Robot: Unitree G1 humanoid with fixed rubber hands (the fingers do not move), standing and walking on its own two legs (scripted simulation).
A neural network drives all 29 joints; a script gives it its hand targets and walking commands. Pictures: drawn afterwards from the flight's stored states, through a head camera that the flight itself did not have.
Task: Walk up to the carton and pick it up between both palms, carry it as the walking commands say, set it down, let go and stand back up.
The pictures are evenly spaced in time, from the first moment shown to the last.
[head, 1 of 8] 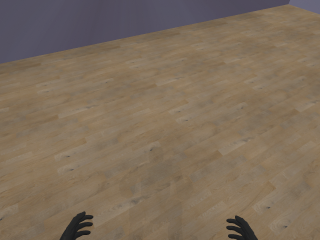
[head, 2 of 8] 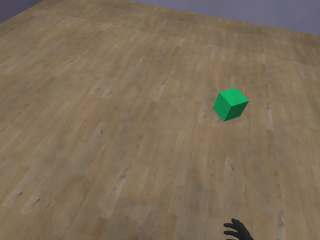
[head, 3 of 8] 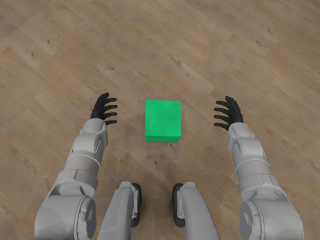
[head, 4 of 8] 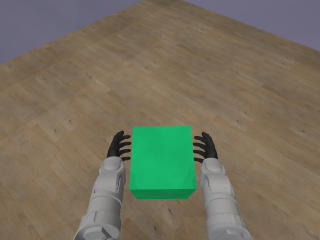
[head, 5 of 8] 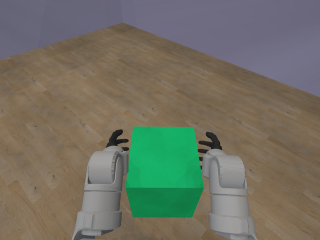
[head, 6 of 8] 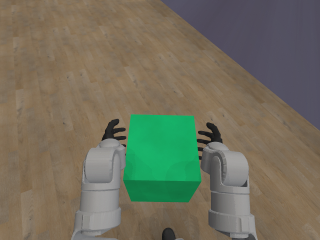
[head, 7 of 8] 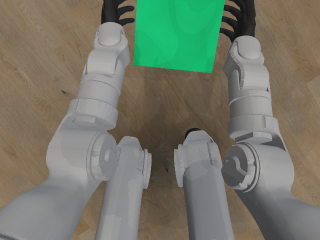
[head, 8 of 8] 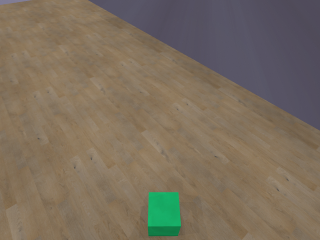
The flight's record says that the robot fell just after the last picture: no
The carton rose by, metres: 0.68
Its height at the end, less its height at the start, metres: +0.00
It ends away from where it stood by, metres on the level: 1.39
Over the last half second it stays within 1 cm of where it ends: yes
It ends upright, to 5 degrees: yes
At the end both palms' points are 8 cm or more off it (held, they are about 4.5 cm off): yes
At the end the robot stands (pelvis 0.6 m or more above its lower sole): yes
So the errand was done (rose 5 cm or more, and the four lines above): yes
